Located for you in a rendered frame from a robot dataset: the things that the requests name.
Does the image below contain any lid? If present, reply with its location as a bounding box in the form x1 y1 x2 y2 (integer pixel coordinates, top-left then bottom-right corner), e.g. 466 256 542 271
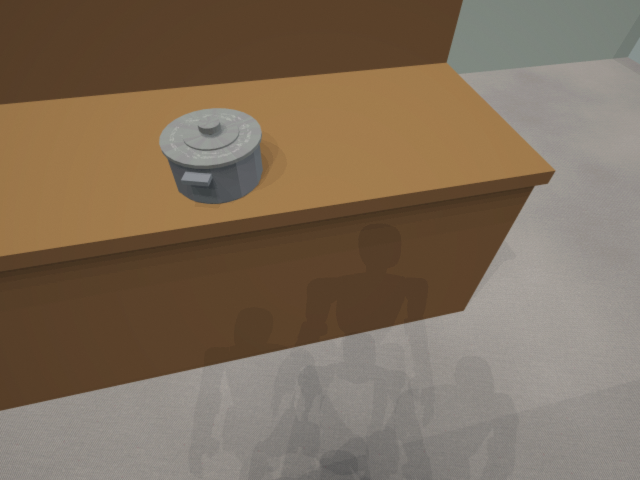
159 108 262 169

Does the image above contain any table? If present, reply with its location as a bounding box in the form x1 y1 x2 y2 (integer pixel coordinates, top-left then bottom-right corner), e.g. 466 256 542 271
0 0 555 411

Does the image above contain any knob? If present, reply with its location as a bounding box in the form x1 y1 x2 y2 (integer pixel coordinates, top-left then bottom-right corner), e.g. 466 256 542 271
197 116 221 134

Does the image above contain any pot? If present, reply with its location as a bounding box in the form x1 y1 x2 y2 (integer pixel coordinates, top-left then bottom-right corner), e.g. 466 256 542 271
168 144 263 204

